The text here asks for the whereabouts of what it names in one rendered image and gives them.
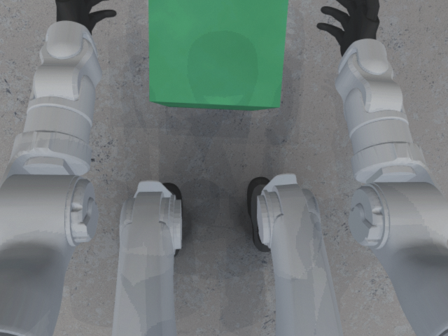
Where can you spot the robot left shin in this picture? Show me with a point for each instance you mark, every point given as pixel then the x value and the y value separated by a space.
pixel 128 206

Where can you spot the robot right forearm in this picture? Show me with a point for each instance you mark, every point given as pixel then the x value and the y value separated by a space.
pixel 383 149

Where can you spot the carton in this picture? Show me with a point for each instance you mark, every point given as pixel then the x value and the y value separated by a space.
pixel 217 54

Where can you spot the robot shin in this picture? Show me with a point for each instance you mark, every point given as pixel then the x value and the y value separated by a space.
pixel 285 179
pixel 128 206

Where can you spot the right robot hand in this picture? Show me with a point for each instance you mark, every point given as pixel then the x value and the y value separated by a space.
pixel 362 23

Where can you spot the robot left forearm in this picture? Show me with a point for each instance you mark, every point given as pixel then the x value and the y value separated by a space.
pixel 55 139

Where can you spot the left robot hand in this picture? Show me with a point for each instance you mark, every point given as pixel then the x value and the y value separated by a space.
pixel 78 11

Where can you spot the robot right shin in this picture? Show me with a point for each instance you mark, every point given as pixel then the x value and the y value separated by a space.
pixel 285 179

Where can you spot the robot left upper arm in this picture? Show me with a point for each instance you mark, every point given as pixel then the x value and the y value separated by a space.
pixel 42 220

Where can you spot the robot right upper arm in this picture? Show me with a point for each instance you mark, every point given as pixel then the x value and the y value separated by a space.
pixel 406 226

